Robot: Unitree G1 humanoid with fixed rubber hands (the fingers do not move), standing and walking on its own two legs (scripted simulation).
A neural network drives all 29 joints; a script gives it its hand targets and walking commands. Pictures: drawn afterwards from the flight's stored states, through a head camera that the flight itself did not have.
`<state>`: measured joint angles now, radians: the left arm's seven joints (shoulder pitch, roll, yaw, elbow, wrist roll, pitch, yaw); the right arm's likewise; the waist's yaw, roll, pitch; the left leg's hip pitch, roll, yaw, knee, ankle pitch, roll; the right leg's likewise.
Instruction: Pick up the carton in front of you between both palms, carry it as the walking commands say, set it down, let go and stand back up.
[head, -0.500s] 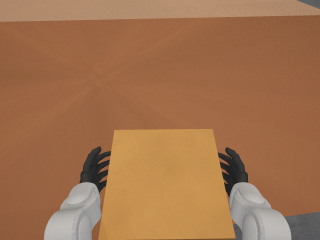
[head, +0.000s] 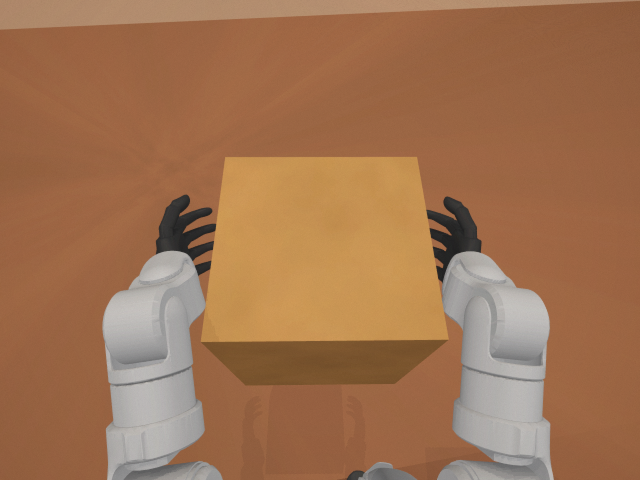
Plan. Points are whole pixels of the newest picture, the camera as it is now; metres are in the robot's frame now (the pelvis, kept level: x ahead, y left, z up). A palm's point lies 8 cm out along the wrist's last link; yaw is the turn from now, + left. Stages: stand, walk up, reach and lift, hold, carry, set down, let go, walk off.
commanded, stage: carry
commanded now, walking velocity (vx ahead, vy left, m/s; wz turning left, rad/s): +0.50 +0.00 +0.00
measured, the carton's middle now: (320, 285) +0.34 -0.01 +0.08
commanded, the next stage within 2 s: none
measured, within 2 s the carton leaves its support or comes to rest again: neither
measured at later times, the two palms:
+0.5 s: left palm (228, 93) +0.70 +0.13 +0.14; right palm (406, 94) +0.69 -0.18 +0.15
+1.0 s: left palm (245, 14) +1.00 +0.12 +0.17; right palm (381, 12) +1.02 -0.18 +0.17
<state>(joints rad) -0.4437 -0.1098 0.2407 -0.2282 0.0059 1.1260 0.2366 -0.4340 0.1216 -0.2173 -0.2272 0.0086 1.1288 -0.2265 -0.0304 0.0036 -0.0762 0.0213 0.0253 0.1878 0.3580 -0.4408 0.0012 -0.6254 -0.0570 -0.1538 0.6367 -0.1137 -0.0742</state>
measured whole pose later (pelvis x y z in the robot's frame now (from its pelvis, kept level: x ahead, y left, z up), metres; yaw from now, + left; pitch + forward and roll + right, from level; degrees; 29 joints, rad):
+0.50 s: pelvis +0.34 +0.00 +0.01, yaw -2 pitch +5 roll +1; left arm -0.49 -0.11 0.26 -0.27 -0.02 1.02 0.21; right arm -0.53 0.13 -0.25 -0.23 0.01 1.02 -0.22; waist -0.03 -0.03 0.04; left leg -0.59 -0.02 0.17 0.68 -0.26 0.10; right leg -0.21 -0.04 -0.08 0.84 -0.48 -0.02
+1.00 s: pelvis +0.66 -0.05 +0.05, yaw +0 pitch +4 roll -1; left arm -0.56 -0.15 0.28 -0.09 0.02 1.10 0.21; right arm -0.54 0.12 -0.33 -0.10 -0.02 1.09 -0.22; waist 0.09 0.01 -0.02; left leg -0.44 -0.01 0.01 1.29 -0.45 0.06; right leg -0.49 0.02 -0.14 0.64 -0.31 -0.07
